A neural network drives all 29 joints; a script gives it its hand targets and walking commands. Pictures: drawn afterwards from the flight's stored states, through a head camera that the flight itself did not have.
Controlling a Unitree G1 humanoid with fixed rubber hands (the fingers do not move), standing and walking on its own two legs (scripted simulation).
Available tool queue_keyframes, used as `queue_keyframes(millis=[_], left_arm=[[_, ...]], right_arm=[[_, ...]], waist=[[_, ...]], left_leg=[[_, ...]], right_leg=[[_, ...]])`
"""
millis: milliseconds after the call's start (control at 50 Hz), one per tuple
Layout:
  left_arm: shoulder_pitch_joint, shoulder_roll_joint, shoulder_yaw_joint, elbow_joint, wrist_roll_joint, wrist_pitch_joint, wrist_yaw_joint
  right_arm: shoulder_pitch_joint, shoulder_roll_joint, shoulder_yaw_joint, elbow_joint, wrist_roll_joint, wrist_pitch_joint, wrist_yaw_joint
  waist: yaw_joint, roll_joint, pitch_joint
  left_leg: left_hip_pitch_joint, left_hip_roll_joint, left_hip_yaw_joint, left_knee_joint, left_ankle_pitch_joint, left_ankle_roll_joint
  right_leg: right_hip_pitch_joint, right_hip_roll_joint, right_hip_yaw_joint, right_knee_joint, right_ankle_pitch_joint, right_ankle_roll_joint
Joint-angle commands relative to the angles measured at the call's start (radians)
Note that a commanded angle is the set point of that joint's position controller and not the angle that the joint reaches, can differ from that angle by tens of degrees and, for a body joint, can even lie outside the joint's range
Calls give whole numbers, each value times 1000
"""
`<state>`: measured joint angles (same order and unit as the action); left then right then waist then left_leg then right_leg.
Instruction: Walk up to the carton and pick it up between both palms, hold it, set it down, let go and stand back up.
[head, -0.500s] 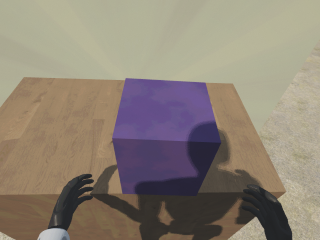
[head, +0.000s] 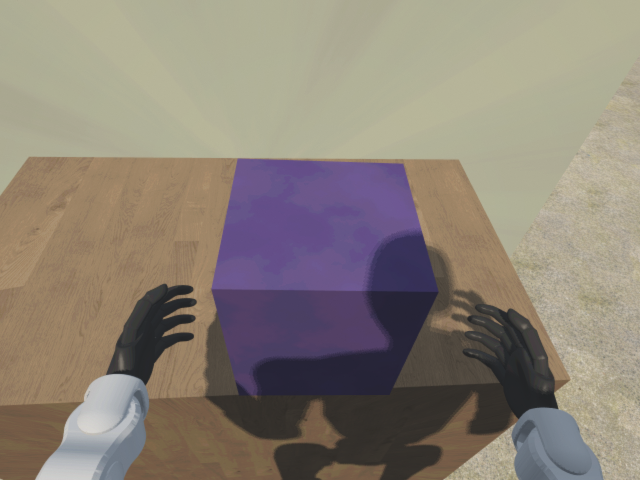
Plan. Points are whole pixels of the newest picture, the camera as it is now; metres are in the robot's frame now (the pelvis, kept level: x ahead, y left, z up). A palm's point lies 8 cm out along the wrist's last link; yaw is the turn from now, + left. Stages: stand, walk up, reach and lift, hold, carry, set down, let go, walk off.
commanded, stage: reach and lift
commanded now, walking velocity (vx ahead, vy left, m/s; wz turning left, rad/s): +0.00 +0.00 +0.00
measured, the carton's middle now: (318, 283) +0.37 +0.07 +0.05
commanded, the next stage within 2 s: none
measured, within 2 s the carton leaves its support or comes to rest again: neither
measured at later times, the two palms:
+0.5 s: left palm (143, 250) +0.30 +0.24 +0.17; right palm (506, 269) +0.34 -0.14 +0.16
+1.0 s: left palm (153, 192) +0.35 +0.24 +0.20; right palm (493, 209) +0.40 -0.12 +0.19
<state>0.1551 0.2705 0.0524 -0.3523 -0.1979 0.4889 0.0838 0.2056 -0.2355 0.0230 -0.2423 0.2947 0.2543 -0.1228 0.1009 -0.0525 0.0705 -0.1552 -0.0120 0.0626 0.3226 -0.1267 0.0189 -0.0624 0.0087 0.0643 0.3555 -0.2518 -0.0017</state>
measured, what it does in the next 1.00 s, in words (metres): stands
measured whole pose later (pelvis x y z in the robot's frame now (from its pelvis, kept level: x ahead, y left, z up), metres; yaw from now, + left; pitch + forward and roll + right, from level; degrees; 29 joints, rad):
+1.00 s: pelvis -0.01 -0.01 +0.00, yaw +0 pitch -3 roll +0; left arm -0.71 0.28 0.21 0.16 -0.09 0.82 0.05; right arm -0.78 -0.24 0.02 0.42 0.40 0.51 -0.22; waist 0.08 -0.03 0.07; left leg -0.15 0.00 0.06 0.32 -0.11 0.01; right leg -0.06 0.02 0.06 0.35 -0.23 0.00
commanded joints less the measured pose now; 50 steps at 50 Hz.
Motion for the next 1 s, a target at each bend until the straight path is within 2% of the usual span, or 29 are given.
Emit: queue_keyframes(millis=[0,20,80,140,220,260,280,360,400,420,460,480,520,560,580,620,640,660,700,720,760,780,800,840,860,900,940,960,980], left_arm=[[-268,149,176,-247,-58,-3,-30],[-204,117,175,-243,-36,12,-32],[-287,109,197,-199,-2,74,-47],[-367,108,248,-95,36,151,-51],[-490,105,259,-39,13,199,-63],[-628,140,246,-58,-30,192,-55],[-647,148,218,-89,-47,189,-47],[-689,154,227,-38,-24,221,-38],[-736,167,266,76,26,252,-44],[-692,152,273,81,61,274,-43],[-690,120,278,119,107,307,-62],[-675,114,281,99,127,312,-64],[-761,165,314,66,139,324,-68],[-794,144,290,-6,94,317,-66],[-841,171,287,-18,82,306,-63],[-928,183,248,-69,18,283,-50],[-901,197,255,-62,-9,282,-51],[-990,230,255,-89,-12,270,-41],[-1016,231,246,33,-19,263,-37],[-1018,225,245,131,0,272,-36],[-1048,237,275,289,82,302,-33],[-1090,244,266,335,97,315,-31],[-1133,248,268,392,104,317,-31],[-1118,229,264,406,128,327,-26],[-1105,206,264,452,138,327,-26],[-1189,227,244,481,103,299,-20],[-1195,224,234,456,90,270,-17],[-1147,194,213,502,88,260,-27],[-1140,216,227,451,87,245,-30]], right_arm=[[-319,-138,-35,-227,68,-1,-39],[-252,-122,-18,-182,73,11,-41],[-334,-112,-16,-115,107,64,-52],[-436,-152,-43,-17,103,116,-62],[-591,-153,-56,-32,91,145,-76],[-723,-153,-66,-52,101,147,-77],[-749,-150,-76,-58,108,146,-69],[-804,-179,-86,26,107,162,-76],[-855,-182,-64,171,114,186,-72],[-812,-188,-44,230,125,198,-78],[-837,-175,-11,293,143,219,-89],[-846,-199,-6,264,150,218,-95],[-921,-199,-2,252,164,211,-109],[-998,-215,-28,192,166,192,-110],[-1041,-213,-23,154,168,180,-113],[-1132,-228,-48,121,164,170,-110],[-1136,-238,-50,77,163,164,-111],[-1204,-234,-42,51,163,160,-113],[-1240,-226,-21,142,158,175,-101],[-1219,-227,-18,237,164,196,-95],[-1211,-238,-8,421,155,229,-94],[-1236,-248,-12,499,151,241,-95],[-1289,-242,12,513,161,253,-97],[-1276,-254,-9,586,166,254,-93],[-1273,-245,15,605,170,251,-95],[-1334,-233,-7,637,169,235,-94],[-1371,-230,0,617,174,215,-86],[-1346,-214,2,640,153,205,-90],[-1318,-204,26,590,166,192,-92]], waist=[[-11,105,-214],[-13,120,-196],[-23,158,-195],[-15,144,-125],[-28,76,-149],[-37,61,-223],[-45,84,-273],[-47,90,-309],[-37,80,-248],[-35,111,-230],[-47,101,-210],[-43,72,-257],[-46,94,-296],[-64,80,-385],[-52,86,-414],[-62,90,-441],[-61,54,-477],[-50,83,-527],[-27,74,-480],[-35,72,-420],[-20,95,-348],[-37,114,-320],[-16,81,-302],[-31,72,-350],[-20,75,-315],[-40,73,-379],[-24,54,-436],[-34,60,-430],[-22,51,-492]], left_leg=[[369,20,-3,-6,377,-55],[386,23,1,-6,390,-55],[381,32,-18,-26,284,-59],[341,34,-4,-43,209,-50],[297,29,-9,-56,113,-26],[287,28,-10,-50,121,-24],[298,37,-20,-47,132,-32],[322,43,-33,-29,168,-38],[286,45,-35,-41,118,-32],[300,47,-32,-40,176,-43],[319,45,-30,-37,210,-43],[344,47,-32,-31,244,-40],[349,36,-26,-11,292,-51],[376,33,-38,9,386,-62],[364,30,-28,8,370,-58],[327,29,-32,18,376,-53],[340,27,-28,28,401,-49],[345,27,-28,37,401,-52],[301,28,-24,32,328,-39],[283,37,-32,19,275,-39],[259,48,-27,-4,186,-37],[244,49,-20,-18,123,-39],[210,51,-21,-32,91,-27],[239,64,-38,-49,68,-31],[233,63,-35,-51,87,-35],[222,57,-32,-47,71,-34],[239,52,-32,-23,153,-41],[266,51,-40,-17,175,-39],[293,47,-32,0,234,-42]], right_leg=[[-190,-10,-9,-119,256,15],[-181,-6,-21,-124,254,9],[-171,-13,-9,-140,200,7],[-192,-6,-11,-145,99,1],[-197,-11,-6,-141,83,18],[-190,-12,-9,-129,92,24],[-180,-7,-12,-121,93,14],[-172,6,-18,-102,141,9],[-178,8,-13,-110,101,9],[-152,10,-14,-107,159,8],[-147,8,-13,-120,221,14],[-117,15,-19,-117,242,21],[-95,18,-19,-106,308,23],[-77,23,-38,-89,396,30],[-76,19,-39,-82,404,40],[-102,29,-39,-65,388,34],[-87,27,-39,-58,453,42],[-94,27,-38,-46,434,38],[-133,28,-35,-56,334,30],[-150,21,-40,-64,295,25],[-158,24,-40,-80,164,12],[-173,22,-33,-92,114,15],[-161,21,-29,-93,80,14],[-144,25,-29,-91,89,16],[-132,22,-30,-92,118,22],[-103,17,-28,-91,120,35],[-89,26,-37,-81,195,40],[-108,30,-43,-77,231,41],[-93,33,-47,-76,288,49]])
